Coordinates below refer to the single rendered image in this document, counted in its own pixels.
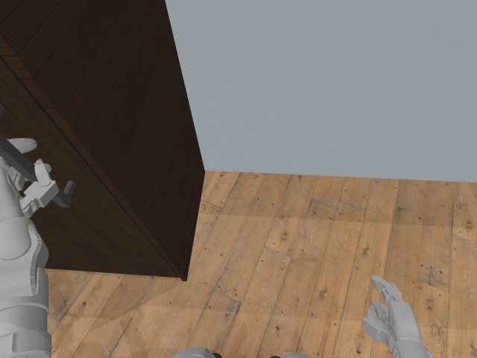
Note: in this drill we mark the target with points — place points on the left robot hand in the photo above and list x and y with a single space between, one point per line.
37 195

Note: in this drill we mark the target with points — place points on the wardrobe door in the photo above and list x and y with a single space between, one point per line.
95 233

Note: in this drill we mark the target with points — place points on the left robot forearm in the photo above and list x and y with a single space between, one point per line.
23 291

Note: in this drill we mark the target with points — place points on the right robot hand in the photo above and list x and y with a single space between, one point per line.
396 322

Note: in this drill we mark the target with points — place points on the right robot forearm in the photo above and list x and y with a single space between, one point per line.
407 348

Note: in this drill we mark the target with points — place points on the handle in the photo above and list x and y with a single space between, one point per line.
25 167

